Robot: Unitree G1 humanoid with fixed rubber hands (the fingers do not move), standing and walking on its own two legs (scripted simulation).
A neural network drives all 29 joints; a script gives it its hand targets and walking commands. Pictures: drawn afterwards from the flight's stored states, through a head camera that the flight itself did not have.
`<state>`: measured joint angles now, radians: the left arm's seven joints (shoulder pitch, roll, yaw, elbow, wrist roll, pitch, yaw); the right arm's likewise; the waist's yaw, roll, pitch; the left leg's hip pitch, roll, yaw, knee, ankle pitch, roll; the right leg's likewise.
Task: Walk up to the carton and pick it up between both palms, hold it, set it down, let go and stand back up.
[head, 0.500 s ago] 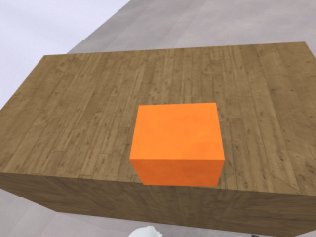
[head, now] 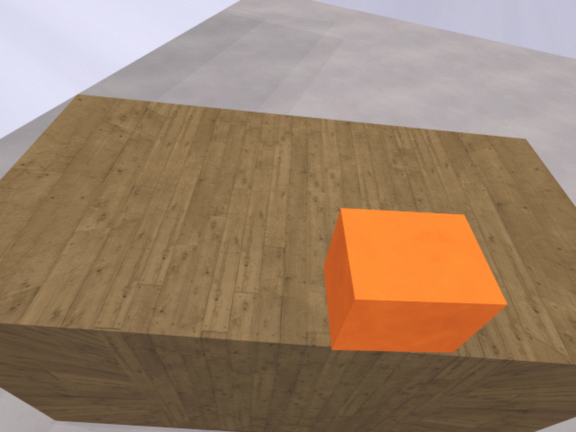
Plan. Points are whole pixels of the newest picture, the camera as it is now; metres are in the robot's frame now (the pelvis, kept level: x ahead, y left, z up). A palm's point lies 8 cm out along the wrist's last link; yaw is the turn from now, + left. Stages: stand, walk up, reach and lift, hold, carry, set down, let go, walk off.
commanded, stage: walk up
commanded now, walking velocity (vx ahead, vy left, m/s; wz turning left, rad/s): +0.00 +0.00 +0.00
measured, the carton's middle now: (398, 282) +0.35 -0.16 -0.01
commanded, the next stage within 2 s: none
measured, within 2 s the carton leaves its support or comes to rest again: neither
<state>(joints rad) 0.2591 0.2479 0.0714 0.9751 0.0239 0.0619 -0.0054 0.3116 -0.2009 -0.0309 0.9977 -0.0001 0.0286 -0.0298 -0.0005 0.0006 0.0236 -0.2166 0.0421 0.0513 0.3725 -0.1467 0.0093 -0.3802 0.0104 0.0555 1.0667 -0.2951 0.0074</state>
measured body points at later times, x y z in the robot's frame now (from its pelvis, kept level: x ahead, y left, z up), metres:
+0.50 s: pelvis -0.03 +0.04 +0.00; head -0.02 +0.04 +0.45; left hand -0.19 +0.24 -0.14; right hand +0.00 -0.20 -0.15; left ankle -0.02 +0.14 -0.70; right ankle -0.09 -0.04 -0.76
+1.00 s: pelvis -0.04 +0.11 -0.01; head -0.03 +0.13 +0.44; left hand -0.06 +0.33 -0.18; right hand -0.08 -0.09 -0.17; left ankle -0.03 +0.20 -0.76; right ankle -0.09 -0.04 -0.75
